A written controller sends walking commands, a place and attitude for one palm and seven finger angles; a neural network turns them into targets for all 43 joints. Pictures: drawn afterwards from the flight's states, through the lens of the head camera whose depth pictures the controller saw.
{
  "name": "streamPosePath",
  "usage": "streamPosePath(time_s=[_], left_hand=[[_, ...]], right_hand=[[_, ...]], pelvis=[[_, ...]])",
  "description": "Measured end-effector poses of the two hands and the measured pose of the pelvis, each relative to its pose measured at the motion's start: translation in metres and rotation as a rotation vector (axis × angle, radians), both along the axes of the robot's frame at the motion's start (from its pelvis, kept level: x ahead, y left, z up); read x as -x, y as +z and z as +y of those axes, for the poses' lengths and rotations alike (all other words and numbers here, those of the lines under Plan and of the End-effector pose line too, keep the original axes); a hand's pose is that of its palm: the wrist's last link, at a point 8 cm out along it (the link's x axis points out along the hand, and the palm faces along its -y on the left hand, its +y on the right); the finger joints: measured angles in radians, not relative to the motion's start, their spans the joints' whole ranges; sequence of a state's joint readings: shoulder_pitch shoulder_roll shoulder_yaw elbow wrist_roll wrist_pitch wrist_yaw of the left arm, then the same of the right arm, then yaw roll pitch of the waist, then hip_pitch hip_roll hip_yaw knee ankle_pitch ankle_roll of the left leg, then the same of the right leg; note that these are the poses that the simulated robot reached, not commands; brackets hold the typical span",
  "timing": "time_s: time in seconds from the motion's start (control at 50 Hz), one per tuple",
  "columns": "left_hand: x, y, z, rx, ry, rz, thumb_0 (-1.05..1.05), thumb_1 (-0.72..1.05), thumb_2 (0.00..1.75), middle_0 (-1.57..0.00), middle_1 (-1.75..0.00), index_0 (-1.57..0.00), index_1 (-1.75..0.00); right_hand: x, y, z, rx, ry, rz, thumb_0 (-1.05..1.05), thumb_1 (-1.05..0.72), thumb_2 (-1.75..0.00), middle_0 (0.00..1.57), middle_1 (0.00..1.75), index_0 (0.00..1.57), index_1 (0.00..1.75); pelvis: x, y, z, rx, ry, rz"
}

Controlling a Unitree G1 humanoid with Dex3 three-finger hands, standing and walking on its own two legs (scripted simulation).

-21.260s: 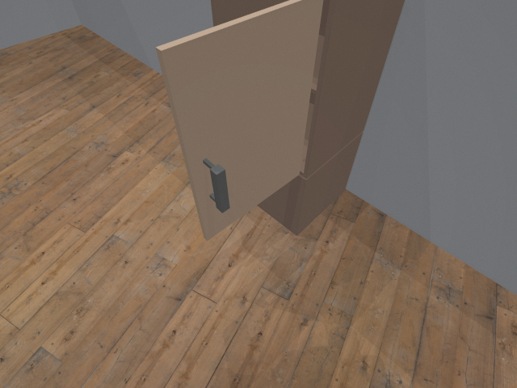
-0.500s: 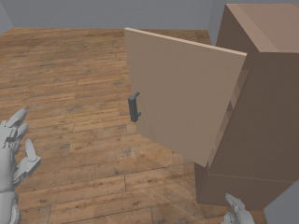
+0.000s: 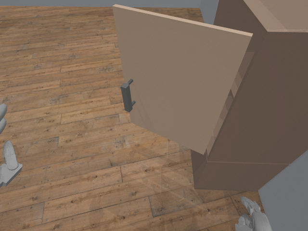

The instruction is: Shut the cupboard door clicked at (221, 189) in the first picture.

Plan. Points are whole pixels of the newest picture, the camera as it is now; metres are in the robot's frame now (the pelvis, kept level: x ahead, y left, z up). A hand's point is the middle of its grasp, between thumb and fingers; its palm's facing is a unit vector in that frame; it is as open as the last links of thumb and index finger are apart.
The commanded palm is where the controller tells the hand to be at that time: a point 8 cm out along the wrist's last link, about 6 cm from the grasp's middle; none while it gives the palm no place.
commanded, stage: step back with the hand held close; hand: left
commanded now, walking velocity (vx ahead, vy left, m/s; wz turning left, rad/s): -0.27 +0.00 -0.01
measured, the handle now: (129, 95) +0.65 +0.15 -0.09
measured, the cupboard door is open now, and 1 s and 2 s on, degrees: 64 64 64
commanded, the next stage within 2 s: stop stepping back and stand still in 1.36 s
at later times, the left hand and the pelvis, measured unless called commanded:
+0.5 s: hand (3, 190) +0.16 +0.25 +0.17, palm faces +0.47 -0.73 -0.49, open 7.4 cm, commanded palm +0.09 +0.29 +0.19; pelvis -0.04 -0.01 -0.02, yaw +1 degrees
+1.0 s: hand out of the picture +0.11 +0.27 +0.19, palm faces +0.56 -0.71 -0.44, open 7.4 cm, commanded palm +0.07 +0.28 +0.19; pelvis -0.07 -0.02 +0.00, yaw +0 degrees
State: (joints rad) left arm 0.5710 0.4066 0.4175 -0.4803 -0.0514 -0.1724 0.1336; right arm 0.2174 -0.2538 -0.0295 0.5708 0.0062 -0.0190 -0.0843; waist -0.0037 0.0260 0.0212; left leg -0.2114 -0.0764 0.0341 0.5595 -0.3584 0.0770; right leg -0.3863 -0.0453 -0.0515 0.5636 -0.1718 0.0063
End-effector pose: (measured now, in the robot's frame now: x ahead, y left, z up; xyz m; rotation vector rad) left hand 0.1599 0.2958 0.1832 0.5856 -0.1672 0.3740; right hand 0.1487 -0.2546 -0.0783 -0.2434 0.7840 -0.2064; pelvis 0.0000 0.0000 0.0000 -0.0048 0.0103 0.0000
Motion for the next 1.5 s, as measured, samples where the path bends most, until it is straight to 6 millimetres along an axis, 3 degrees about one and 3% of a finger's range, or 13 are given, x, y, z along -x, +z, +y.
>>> streamPosePath(time_s=[0.14, 0.38, 0.6, 0.72, 0.82, 0.98, 1.04, 1.1, 1.18, 1.24, 1.32, 1.38, 1.5], left_hand=[[0.017, 0.022, 0.01, -0.062, 0.028, -0.12, 0.02, 0.89, 0.9, -0.22, -0.3, -0.22, -0.3], [0.036, -0.024, -0.002, 0.046, 0.045, -0.059, 0.02, 0.89, 0.9, -0.21, -0.3, -0.21, -0.3], [0.053, 0.022, -0.007, -0.116, 0.009, -0.255, 0.02, 0.89, 0.9, -0.22, -0.3, -0.22, -0.3], [0.052, -0.002, -0.003, -0.046, 0.026, -0.16, 0.01, 0.89, 0.9, -0.21, -0.3, -0.21, -0.3], [0.067, -0.018, -0.002, -0.036, -0.002, -0.087, 0.02, 0.89, 0.9, -0.22, -0.3, -0.22, -0.3], [0.095, 0.024, 0.005, -0.074, 0.064, -0.231, 0.02, 0.88, 0.9, -0.22, -0.3, -0.22, -0.3], [0.089, 0.019, -0.004, -0.017, 0.063, -0.23, 0.02, 0.89, 0.9, -0.21, -0.3, -0.21, -0.3], [0.075, 0.003, -0.028, 0.04, 0.002, -0.149, 0.02, 0.89, 0.9, -0.21, -0.3, -0.21, -0.3], [0.078, -0.004, -0.069, 0.042, -0.157, -0.05, 0.02, 0.89, 0.9, -0.21, -0.3, -0.21, -0.3], [0.099, 0.007, -0.078, -0.028, -0.238, -0.016, 0.02, 0.89, 0.9, -0.22, -0.3, -0.22, -0.3], [0.133, 0.023, -0.057, -0.107, -0.185, -0.02, 0.02, 0.88, 0.9, -0.22, -0.3, -0.22, -0.3], [0.157, 0.022, -0.037, -0.087, -0.11, -0.058, 0.02, 0.88, 0.9, -0.22, -0.3, -0.22, -0.3], [0.212, -0.002, -0.012, 0.03, -0.03, -0.047, 0.02, 0.89, 0.9, -0.22, -0.3, -0.22, -0.3]], right_hand=[[0.005, -0.001, 0.012, -0.028, 0.013, -0.042, 0.02, -0.9, -0.89, 0.2, 0.3, 0.2, 0.3], [0.032, -0.004, 0.003, 0.001, 0.041, -0.019, 0.02, -0.9, -0.89, 0.21, 0.3, 0.21, 0.3], [0.047, -0.007, -0.01, 0.018, 0.029, -0.057, 0.02, -0.9, -0.89, 0.21, 0.3, 0.21, 0.3], [0.059, -0.013, -0.01, -0.006, 0.019, -0.023, 0.02, -0.9, -0.89, 0.21, 0.3, 0.21, 0.3], [0.074, -0.009, -0.004, 0.022, 0.026, 0.011, 0.02, -0.9, -0.89, 0.21, 0.3, 0.21, 0.3], [0.071, 0.0, 0.011, 0.01, 0.075, 0.001, 0.02, -0.9, -0.89, 0.21, 0.3, 0.21, 0.3], [0.065, 0.003, 0.014, -0.026, 0.102, -0.029, 0.02, -0.9, -0.89, 0.21, 0.3, 0.21, 0.3], [0.067, 0.004, 0.011, -0.065, 0.11, -0.064, 0.02, -0.9, -0.89, 0.21, 0.3, 0.21, 0.3], [0.089, 0.012, -0.007, -0.089, 0.045, -0.094, 0.01, -0.9, -0.89, 0.21, 0.3, 0.21, 0.3], [0.117, 0.026, -0.024, -0.057, -0.021, -0.084, 0.01, -0.9, -0.89, 0.21, 0.3, 0.21, 0.3], [0.152, 0.04, -0.046, 0.045, -0.061, -0.047, 0.01, -0.9, -0.89, 0.21, 0.3, 0.21, 0.3], [0.176, 0.037, -0.055, 0.106, -0.079, -0.033, 0.01, -0.9, -0.89, 0.21, 0.3, 0.2, 0.3], [0.23, 0.027, -0.037, 0.08, -0.079, -0.013, 0.02, -0.9, -0.89, 0.2, 0.3, 0.2, 0.3]], pelvis=[[0.009, -0.006, -0.001, -0.008, 0.001, -0.021], [0.041, -0.014, -0.01, -0.006, 0.011, 0.0], [0.048, -0.021, -0.015, -0.004, 0.006, -0.018], [0.063, -0.02, -0.013, -0.008, 0.013, 0.004], [0.074, -0.019, -0.009, -0.001, 0.036, 0.011], [0.069, -0.004, -0.016, 0.051, 0.025, 0.069], [0.083, 0.0, -0.024, 0.036, -0.024, 0.094], [0.108, 0.003, -0.032, 0.03, -0.053, 0.091], [0.135, 0.004, -0.043, 0.024, -0.076, 0.086], [0.145, 0.01, -0.049, -0.016, -0.081, 0.092], [0.159, 0.014, -0.047, -0.036, -0.073, 0.085], [0.176, 0.008, -0.035, 0.003, -0.047, 0.065], [0.225, 0.006, -0.022, 0.004, -0.043, 0.015]])
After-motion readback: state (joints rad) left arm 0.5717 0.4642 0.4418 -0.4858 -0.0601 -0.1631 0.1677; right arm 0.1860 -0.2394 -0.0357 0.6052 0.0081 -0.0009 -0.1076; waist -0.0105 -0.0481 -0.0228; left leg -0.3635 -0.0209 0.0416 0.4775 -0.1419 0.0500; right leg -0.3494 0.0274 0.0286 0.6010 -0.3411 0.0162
